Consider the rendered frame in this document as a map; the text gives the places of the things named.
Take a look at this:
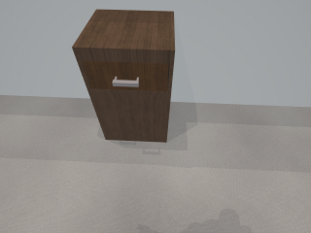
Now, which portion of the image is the drawer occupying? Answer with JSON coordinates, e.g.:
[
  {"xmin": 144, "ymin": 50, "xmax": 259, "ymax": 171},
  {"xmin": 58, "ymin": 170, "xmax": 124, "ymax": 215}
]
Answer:
[{"xmin": 82, "ymin": 60, "xmax": 169, "ymax": 92}]

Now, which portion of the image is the cabinet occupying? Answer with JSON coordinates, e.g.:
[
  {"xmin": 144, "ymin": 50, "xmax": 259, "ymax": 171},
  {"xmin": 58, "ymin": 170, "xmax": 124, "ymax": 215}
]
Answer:
[{"xmin": 72, "ymin": 9, "xmax": 175, "ymax": 143}]

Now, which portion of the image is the handle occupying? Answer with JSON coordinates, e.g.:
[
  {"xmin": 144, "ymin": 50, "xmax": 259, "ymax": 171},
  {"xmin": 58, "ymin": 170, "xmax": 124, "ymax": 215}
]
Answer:
[{"xmin": 112, "ymin": 76, "xmax": 139, "ymax": 87}]

